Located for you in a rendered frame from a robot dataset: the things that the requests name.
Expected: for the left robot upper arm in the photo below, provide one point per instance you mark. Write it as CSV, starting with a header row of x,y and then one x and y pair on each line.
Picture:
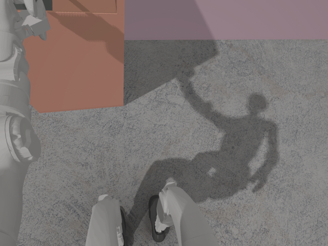
x,y
19,146

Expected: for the drawer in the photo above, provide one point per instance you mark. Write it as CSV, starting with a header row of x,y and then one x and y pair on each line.
x,y
84,5

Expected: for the robot right foot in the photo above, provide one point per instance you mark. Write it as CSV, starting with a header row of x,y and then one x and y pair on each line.
x,y
157,236

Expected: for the cabinet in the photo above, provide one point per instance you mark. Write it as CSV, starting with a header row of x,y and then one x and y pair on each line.
x,y
81,63

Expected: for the robot left forearm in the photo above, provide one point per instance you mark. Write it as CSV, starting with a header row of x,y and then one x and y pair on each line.
x,y
14,83

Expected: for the robot left hand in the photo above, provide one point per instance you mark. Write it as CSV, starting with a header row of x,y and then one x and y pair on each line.
x,y
34,19

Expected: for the left robot thigh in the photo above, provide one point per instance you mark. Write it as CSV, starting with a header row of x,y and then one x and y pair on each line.
x,y
105,217

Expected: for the handle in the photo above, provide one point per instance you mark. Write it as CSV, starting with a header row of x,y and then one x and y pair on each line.
x,y
47,4

